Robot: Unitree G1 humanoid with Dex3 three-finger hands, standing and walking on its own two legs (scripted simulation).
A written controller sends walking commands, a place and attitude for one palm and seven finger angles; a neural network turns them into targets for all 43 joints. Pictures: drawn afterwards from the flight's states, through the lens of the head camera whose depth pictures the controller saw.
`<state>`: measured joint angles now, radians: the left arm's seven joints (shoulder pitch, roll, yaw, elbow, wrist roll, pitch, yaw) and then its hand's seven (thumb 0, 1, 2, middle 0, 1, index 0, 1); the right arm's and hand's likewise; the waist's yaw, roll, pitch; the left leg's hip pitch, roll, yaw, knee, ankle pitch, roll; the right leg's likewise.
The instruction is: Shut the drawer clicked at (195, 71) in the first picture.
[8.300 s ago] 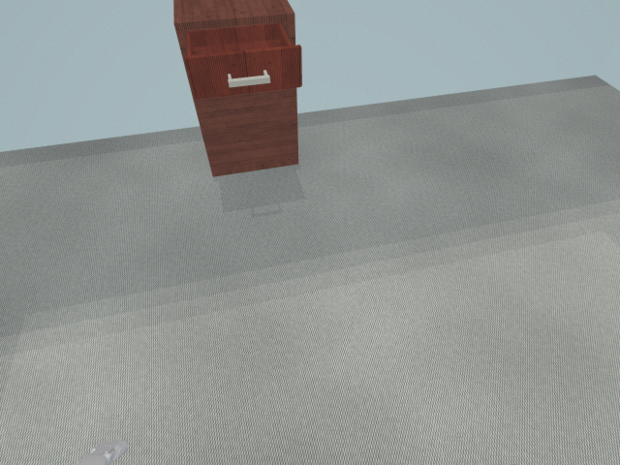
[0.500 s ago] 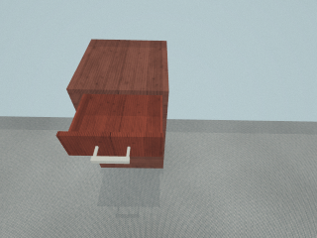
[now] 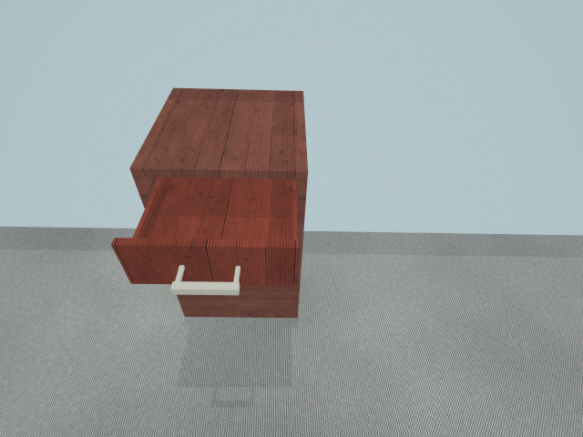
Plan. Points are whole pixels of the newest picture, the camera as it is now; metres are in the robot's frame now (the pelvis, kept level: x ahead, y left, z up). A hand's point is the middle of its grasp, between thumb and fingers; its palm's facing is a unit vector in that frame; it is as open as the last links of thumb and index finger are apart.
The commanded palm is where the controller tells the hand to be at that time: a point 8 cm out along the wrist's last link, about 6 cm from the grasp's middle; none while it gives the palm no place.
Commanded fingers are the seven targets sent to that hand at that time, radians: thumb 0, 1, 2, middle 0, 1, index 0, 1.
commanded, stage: look again from close up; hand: left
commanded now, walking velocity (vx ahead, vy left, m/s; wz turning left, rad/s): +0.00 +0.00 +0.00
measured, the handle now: (207, 279) +0.46 +0.21 -0.15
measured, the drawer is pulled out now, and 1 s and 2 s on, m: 0.22 0.22 0.22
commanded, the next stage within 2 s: shuffle to correct the standing spot in 0.04 s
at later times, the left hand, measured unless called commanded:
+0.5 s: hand out of the picture -0.03 +0.15 -0.18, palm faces +0.07 -0.99 -0.14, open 7.4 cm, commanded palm none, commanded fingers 0.00 0.90 0.90 -0.20 -0.30 -0.20 -0.30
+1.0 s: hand out of the picture +0.14 +0.16 -0.17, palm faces +0.04 -0.98 -0.19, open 7.3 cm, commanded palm none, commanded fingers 0.00 0.90 0.90 -0.20 -0.30 -0.20 -0.30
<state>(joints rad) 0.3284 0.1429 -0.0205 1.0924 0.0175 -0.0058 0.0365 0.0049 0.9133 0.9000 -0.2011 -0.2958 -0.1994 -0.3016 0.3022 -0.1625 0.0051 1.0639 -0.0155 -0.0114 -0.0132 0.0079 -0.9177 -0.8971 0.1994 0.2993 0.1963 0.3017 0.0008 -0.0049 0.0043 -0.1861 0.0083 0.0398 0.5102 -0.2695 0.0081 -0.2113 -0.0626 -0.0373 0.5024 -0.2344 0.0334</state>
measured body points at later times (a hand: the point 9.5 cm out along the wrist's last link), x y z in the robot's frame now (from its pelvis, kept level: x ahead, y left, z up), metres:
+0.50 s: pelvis +0.03 -0.01 -0.01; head +0.02 +0.00 +0.44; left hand -0.04 +0.20 -0.17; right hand -0.02 -0.22 -0.16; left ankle +0.01 +0.11 -0.74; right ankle +0.03 -0.14 -0.74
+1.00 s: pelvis +0.13 -0.02 +0.00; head +0.13 -0.02 +0.45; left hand +0.14 +0.21 -0.16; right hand +0.09 -0.23 -0.16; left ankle +0.04 +0.09 -0.74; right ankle +0.16 -0.13 -0.66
